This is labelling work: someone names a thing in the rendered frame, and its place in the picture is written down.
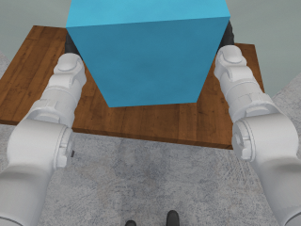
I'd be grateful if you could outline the robot right forearm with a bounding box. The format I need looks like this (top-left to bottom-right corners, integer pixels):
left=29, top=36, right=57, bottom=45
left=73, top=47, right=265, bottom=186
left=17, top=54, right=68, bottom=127
left=214, top=45, right=299, bottom=152

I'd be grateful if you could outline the robot left hand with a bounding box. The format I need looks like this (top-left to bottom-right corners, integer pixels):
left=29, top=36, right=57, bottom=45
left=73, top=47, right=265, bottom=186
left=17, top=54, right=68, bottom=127
left=64, top=32, right=83, bottom=60

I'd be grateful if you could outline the table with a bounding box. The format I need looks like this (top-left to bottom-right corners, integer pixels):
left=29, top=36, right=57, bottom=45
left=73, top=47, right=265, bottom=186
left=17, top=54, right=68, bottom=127
left=0, top=25, right=265, bottom=157

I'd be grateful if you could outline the right robot upper arm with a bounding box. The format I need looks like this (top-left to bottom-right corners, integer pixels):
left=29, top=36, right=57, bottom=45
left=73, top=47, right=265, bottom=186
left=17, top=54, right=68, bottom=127
left=231, top=112, right=301, bottom=226

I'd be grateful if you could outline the carton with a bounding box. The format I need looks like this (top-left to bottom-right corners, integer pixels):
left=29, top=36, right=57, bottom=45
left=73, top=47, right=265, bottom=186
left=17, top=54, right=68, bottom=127
left=66, top=0, right=230, bottom=107

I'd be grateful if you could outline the right robot foot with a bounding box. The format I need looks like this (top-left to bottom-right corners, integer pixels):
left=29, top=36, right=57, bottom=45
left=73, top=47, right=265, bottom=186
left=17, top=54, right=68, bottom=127
left=166, top=210, right=180, bottom=226

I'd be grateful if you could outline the robot right hand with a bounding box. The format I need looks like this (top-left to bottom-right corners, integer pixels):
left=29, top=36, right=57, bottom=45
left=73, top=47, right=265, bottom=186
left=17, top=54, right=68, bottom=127
left=216, top=20, right=235, bottom=55

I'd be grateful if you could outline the robot left forearm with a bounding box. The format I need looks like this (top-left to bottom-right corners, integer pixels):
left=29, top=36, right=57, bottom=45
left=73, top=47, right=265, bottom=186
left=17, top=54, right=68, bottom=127
left=7, top=53, right=87, bottom=162

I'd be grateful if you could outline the left robot upper arm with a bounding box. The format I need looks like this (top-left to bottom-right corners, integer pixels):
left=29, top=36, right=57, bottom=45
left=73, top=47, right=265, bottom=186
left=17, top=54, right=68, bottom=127
left=0, top=119, right=73, bottom=226

